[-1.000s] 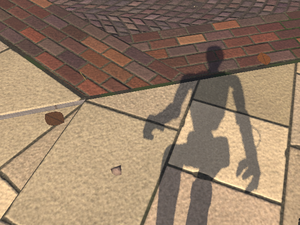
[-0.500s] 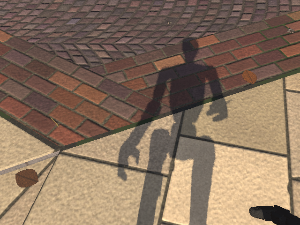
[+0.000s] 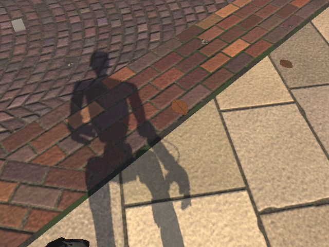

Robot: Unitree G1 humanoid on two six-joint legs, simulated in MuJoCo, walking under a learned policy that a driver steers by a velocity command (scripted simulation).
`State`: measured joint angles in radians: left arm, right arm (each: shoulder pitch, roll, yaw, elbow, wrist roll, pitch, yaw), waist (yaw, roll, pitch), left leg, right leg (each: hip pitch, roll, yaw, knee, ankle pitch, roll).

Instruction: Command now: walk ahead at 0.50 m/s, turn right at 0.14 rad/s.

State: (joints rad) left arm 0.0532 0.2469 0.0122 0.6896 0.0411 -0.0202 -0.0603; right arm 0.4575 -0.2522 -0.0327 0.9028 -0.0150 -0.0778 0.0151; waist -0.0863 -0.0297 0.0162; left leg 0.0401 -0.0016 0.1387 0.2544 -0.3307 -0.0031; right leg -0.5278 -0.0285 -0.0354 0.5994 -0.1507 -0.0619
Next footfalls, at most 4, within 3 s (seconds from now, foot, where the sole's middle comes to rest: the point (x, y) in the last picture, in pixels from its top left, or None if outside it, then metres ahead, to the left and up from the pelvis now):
0.04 right None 0.16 -0.10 -0.77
0.56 left None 0.46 0.10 -0.77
1.12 right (177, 180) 0.76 -0.10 -0.77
1.68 left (133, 135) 1.02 0.09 -0.77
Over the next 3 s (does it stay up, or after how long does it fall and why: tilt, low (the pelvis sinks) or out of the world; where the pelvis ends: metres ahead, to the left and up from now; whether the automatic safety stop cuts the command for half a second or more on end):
stays up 1.20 0.07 0.00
